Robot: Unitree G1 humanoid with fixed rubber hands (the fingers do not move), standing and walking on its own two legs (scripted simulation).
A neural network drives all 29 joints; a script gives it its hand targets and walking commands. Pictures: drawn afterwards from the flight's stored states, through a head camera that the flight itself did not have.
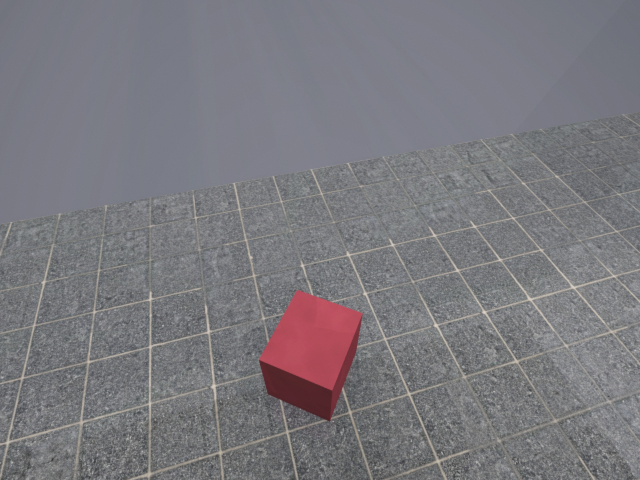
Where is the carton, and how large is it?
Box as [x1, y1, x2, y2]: [259, 290, 362, 420]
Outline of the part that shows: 297,290 259,359 267,392 269,394 329,420 355,353 362,313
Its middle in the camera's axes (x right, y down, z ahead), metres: -0.02 +0.36 +1.19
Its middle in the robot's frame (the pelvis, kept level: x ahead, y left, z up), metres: +0.57 +0.05 -0.65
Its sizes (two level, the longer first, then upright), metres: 0.247 0.214 0.256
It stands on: the floor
